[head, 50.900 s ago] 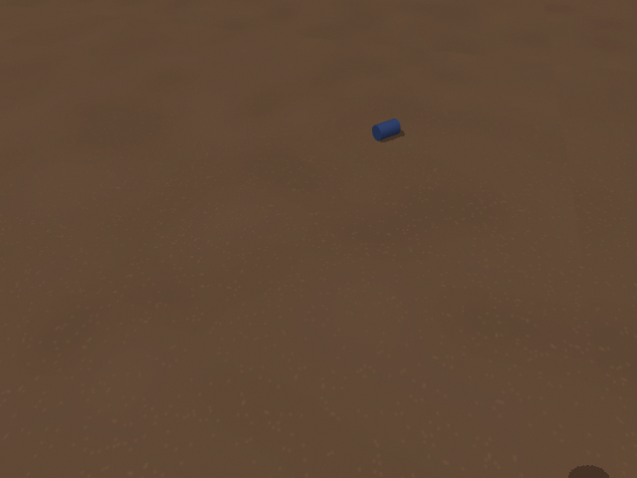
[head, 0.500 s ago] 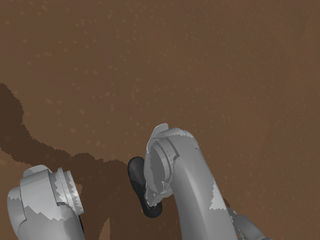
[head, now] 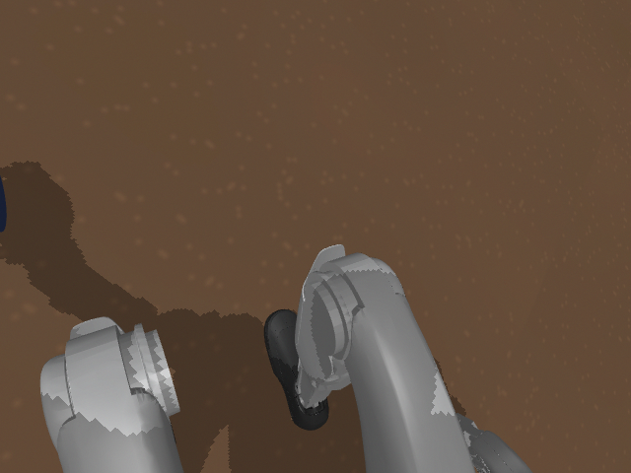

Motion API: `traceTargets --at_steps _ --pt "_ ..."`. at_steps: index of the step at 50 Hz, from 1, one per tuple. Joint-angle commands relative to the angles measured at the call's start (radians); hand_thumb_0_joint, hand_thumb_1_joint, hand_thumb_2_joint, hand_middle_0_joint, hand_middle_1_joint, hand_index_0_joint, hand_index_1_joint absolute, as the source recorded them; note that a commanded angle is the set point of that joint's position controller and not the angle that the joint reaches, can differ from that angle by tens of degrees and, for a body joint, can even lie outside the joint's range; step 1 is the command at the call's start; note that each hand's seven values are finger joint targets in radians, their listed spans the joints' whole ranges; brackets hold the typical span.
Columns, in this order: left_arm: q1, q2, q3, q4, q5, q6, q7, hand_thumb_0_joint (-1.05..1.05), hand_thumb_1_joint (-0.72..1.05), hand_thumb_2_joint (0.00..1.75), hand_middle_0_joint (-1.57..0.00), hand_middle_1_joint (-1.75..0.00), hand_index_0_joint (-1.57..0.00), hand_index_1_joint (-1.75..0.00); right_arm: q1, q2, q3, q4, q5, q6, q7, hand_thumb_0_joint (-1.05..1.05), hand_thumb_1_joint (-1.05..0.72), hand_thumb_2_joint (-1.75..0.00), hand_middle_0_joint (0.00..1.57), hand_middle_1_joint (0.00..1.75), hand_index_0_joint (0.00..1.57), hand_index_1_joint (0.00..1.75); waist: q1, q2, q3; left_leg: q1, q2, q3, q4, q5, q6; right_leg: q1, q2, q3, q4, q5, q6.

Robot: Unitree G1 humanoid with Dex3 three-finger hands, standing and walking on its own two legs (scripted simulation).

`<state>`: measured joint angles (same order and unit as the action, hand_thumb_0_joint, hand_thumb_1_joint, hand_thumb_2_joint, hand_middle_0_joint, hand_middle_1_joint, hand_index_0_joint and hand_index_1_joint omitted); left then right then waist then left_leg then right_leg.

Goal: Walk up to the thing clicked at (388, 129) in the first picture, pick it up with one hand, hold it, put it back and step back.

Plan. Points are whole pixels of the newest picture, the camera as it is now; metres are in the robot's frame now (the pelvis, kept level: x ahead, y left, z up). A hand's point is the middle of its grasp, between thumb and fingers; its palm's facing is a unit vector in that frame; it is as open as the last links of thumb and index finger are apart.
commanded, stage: settle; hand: left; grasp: from above
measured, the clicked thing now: out of the picture +0.48 +0.33 -0.26
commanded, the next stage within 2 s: lift in 0.54 s
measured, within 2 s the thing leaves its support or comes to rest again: neither
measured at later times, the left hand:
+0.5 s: hand out of the picture +0.46 +0.33 -0.12, palm faces -0.47 -0.01 -0.88, open 11.3 cm
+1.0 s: hand out of the picture +0.43 +0.32 -0.05, palm faces -0.51 -0.05 -0.86, open 11.4 cm
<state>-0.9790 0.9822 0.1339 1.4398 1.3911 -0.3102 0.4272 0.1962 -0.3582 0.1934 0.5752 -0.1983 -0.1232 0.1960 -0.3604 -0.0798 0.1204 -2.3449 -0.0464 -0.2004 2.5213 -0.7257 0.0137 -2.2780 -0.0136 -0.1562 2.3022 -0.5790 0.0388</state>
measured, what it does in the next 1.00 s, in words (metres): rises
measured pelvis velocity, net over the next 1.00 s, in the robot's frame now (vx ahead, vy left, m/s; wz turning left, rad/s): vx -0.01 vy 0.00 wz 0.11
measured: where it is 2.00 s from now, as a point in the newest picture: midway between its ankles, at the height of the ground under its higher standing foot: (235, 433)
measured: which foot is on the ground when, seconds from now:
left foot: down 0.00-1.00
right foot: down 0.00-1.00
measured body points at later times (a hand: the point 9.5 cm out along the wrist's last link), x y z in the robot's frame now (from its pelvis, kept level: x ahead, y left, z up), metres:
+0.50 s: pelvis -0.01 +0.00 +0.04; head +0.23 +0.11 +0.40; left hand +0.48 +0.32 -0.07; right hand +0.08 -0.27 -0.04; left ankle +0.06 +0.11 -0.28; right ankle +0.13 -0.12 -0.28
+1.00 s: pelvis -0.01 +0.00 +0.08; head +0.21 +0.09 +0.46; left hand +0.45 +0.33 +0.00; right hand +0.06 -0.27 -0.01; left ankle +0.06 +0.11 -0.28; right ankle +0.13 -0.12 -0.28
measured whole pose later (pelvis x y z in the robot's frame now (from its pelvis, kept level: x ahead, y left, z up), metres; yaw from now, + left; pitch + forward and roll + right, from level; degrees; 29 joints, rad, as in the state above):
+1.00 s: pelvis -0.01 +0.00 +0.08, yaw +6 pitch +36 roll -10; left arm -0.86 0.77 0.02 1.08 1.19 -0.34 0.06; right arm 0.24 -0.30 0.04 0.63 -0.06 0.08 0.10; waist -0.23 0.04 -0.10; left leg -2.18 -0.05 -0.08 2.21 -0.66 0.04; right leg -2.14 -0.04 -0.06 2.07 -0.56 0.04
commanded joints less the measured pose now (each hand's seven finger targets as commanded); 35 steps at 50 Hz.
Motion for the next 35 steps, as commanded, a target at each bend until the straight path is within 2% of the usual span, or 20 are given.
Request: traceTargets --at_steps 1,4,5,6,7,8,10,11,12,16,19,25,27,29,30,31,32,33,34,35 --pt "-0.316 0.247 0.023 -0.287 -0.073 0.005 -0.004 0.00 0.46 0.99 -0.85 -0.83 -0.85 -0.83 0.189 -0.308 -0.142 0.015 0.020 0.017 -0.020 0.00 -0.91 -0.90 0.20 0.30 0.20 0.30 0.007 0.573 -0.793 0.589 0.021 0.097 -0.307 0.287 -0.013 0.361 0.035 -0.049 -0.198 0.179 -0.090" --pt "-0.306 0.196 -0.001 -0.310 -0.080 0.013 -0.041 0.00 0.51 0.99 -0.89 -0.81 -0.89 -0.81 0.206 -0.296 -0.161 0.028 0.030 0.036 -0.018 0.00 -0.91 -0.90 0.20 0.30 0.20 0.30 0.018 0.564 -0.812 0.607 0.017 0.099 -0.314 0.329 -0.012 0.356 0.028 -0.044 -0.205 0.207 -0.090" --pt "-0.317 0.200 0.003 -0.321 -0.084 0.014 -0.052 0.00 0.51 1.01 -0.90 -0.81 -0.90 -0.81 0.190 -0.292 -0.164 0.013 0.036 0.042 -0.019 0.00 -0.91 -0.90 0.20 0.30 0.20 0.30 0.016 0.542 -0.820 0.593 0.019 0.101 -0.319 0.325 -0.008 0.363 0.030 -0.040 -0.205 0.207 -0.092" --pt "-0.305 0.133 -0.039 -0.307 -0.092 0.018 -0.070 0.00 0.52 1.00 -0.90 -0.81 -0.90 -0.81 0.215 -0.282 -0.165 0.043 0.041 0.053 -0.022 0.00 -0.91 -0.90 0.20 0.30 0.20 0.30 0.012 0.534 -0.800 0.586 0.012 0.104 -0.323 0.321 -0.006 0.353 0.029 -0.039 -0.218 0.205 -0.093" --pt "-0.311 0.117 -0.048 -0.317 -0.097 0.018 -0.084 0.00 0.51 0.98 -0.89 -0.81 -0.90 -0.81 0.219 -0.279 -0.166 0.048 0.044 0.061 -0.024 0.00 -0.91 -0.90 0.20 0.30 0.20 0.30 0.017 0.526 -0.782 0.584 0.008 0.098 -0.336 0.312 -0.007 0.334 0.025 -0.038 -0.226 0.195 -0.092" --pt "-0.302 0.123 -0.051 -0.328 -0.100 0.017 -0.096 0.00 0.52 0.99 -0.91 -0.79 -0.91 -0.80 0.215 -0.274 -0.170 0.042 0.049 0.069 -0.026 0.00 -0.91 -0.90 0.20 0.30 0.20 0.30 0.028 0.524 -0.805 0.595 0.012 0.102 -0.352 0.298 -0.006 0.341 0.026 -0.036 -0.229 0.181 -0.092" --pt "-0.315 0.123 -0.055 -0.333 -0.104 0.017 -0.120 0.00 0.51 0.98 -0.91 -0.78 -0.91 -0.78 0.228 -0.279 -0.179 0.044 0.058 0.084 -0.034 0.00 -0.91 -0.90 0.20 0.30 0.20 0.30 0.024 0.501 -0.795 0.592 0.004 0.095 -0.368 0.285 -0.004 0.346 0.023 -0.034 -0.242 0.171 -0.093" --pt "-0.314 0.126 -0.054 -0.344 -0.108 0.018 -0.132 0.00 0.50 0.97 -0.90 -0.77 -0.90 -0.78 0.219 -0.272 -0.181 0.041 0.063 0.094 -0.039 0.00 -0.91 -0.90 0.20 0.30 0.20 0.30 0.041 0.490 -0.814 0.598 0.005 0.099 -0.379 0.282 -0.003 0.354 0.022 -0.030 -0.248 0.169 -0.094" --pt "-0.316 0.102 -0.066 -0.335 -0.111 0.015 -0.142 0.00 0.50 0.99 -0.92 -0.76 -0.90 -0.77 0.219 -0.268 -0.181 0.033 0.065 0.101 -0.042 0.00 -0.91 -0.90 0.20 0.30 0.20 0.30 0.026 0.475 -0.798 0.586 0.002 0.099 -0.378 0.275 0.000 0.357 0.022 -0.028 -0.258 0.163 -0.092" --pt "-0.365 0.091 -0.080 -0.358 -0.116 0.003 -0.169 0.00 0.46 0.99 -0.89 -0.76 -0.88 -0.78 0.221 -0.255 -0.180 0.032 0.077 0.121 -0.057 0.00 -0.91 -0.90 0.20 0.30 0.20 0.30 0.027 0.479 -0.809 0.623 0.002 0.088 -0.417 0.262 -0.001 0.336 0.021 -0.026 -0.264 0.145 -0.092" --pt "-0.383 0.107 -0.071 -0.354 -0.117 -0.007 -0.175 0.00 0.44 1.01 -0.88 -0.75 -0.86 -0.78 0.214 -0.249 -0.175 0.025 0.080 0.133 -0.067 0.00 -0.91 -0.90 0.20 0.30 0.20 0.30 0.038 0.454 -0.808 0.599 -0.004 0.108 -0.424 0.254 0.004 0.358 0.020 -0.012 -0.287 0.139 -0.092" --pt "-0.384 0.094 -0.079 -0.314 -0.113 -0.014 -0.178 0.00 0.43 0.97 -0.87 -0.74 -0.85 -0.76 0.219 -0.230 -0.171 0.028 0.079 0.141 -0.082 0.00 -0.91 -0.90 0.20 0.30 0.20 0.30 0.038 0.438 -0.803 0.594 -0.006 0.131 -0.444 0.219 0.007 0.373 0.021 -0.002 -0.315 0.106 -0.094" --pt "-0.401 0.113 -0.068 -0.318 -0.107 -0.016 -0.177 0.00 0.41 1.01 -0.86 -0.75 -0.84 -0.78 0.221 -0.238 -0.170 0.031 0.079 0.143 -0.088 0.00 -0.91 -0.90 0.20 0.30 0.20 0.30 0.037 0.454 -0.797 0.592 -0.012 0.118 -0.448 0.224 0.005 0.359 0.017 -0.002 -0.315 0.107 -0.093" --pt "-0.420 0.110 -0.067 -0.348 -0.108 -0.015 -0.179 0.00 0.44 0.98 -0.90 -0.80 -0.89 -0.81 0.227 -0.231 -0.175 0.031 0.081 0.144 -0.091 0.00 -0.94 -0.92 0.20 0.30 0.20 0.30 0.044 0.475 -0.849 0.641 -0.007 0.121 -0.459 0.250 0.002 0.367 0.015 0.003 -0.314 0.127 -0.092" --pt "-0.403 0.101 -0.070 -0.329 -0.113 -0.012 -0.182 0.00 0.37 1.02 -0.82 -0.72 -0.81 -0.74 0.236 -0.228 -0.177 0.032 0.082 0.143 -0.090 0.00 -0.89 -0.90 0.20 0.30 0.20 0.30 0.047 0.476 -0.852 0.643 -0.006 0.125 -0.467 0.249 0.003 0.381 0.015 0.005 -0.318 0.129 -0.092" --pt "-0.391 0.116 -0.061 -0.336 -0.118 -0.008 -0.186 0.00 0.41 0.95 -0.86 -0.80 -0.86 -0.81 0.232 -0.228 -0.178 0.027 0.085 0.144 -0.091 0.00 -0.94 -0.92 0.20 0.30 0.20 0.30 0.057 0.463 -0.856 0.636 -0.006 0.124 -0.481 0.234 0.004 0.387 0.016 0.004 -0.322 0.117 -0.094" --pt "-0.381 0.118 -0.054 -0.327 -0.123 0.000 -0.190 0.00 0.33 0.99 -0.79 -0.72 -0.78 -0.73 0.237 -0.239 -0.187 0.031 0.089 0.147 -0.094 0.00 -0.89 -0.90 0.20 0.30 0.20 0.30 0.062 0.461 -0.841 0.634 -0.013 0.115 -0.485 0.227 0.002 0.366 0.009 0.010 -0.329 0.109 -0.095" --pt "-0.381 0.123 -0.049 -0.350 -0.127 0.001 -0.197 0.00 0.38 0.94 -0.84 -0.79 -0.83 -0.79 0.232 -0.238 -0.191 0.023 0.089 0.148 -0.095 0.00 -0.94 -0.92 0.20 0.30 0.20 0.30 0.069 0.473 -0.849 0.644 -0.013 0.108 -0.497 0.220 0.000 0.360 0.009 0.010 -0.332 0.099 -0.097" --pt "-0.392 0.104 -0.062 -0.388 -0.133 0.002 -0.210 0.00 0.30 1.02 -0.78 -0.71 -0.75 -0.73 0.236 -0.225 -0.191 0.023 0.091 0.150 -0.094 0.00 -0.89 -0.90 0.20 0.30 0.20 0.30 0.068 0.506 -0.885 0.680 -0.007 0.117 -0.509 0.229 -0.001 0.387 0.009 0.012 -0.335 0.110 -0.094" --pt "-0.392 0.119 -0.055 -0.395 -0.133 0.007 -0.219 0.00 0.36 0.95 -0.83 -0.79 -0.82 -0.80 0.240 -0.228 -0.200 0.026 0.096 0.155 -0.096 0.00 -0.94 -0.92 0.20 0.30 0.20 0.30 0.083 0.497 -0.917 0.693 -0.005 0.117 -0.521 0.224 0.001 0.392 0.011 0.015 -0.337 0.108 -0.097"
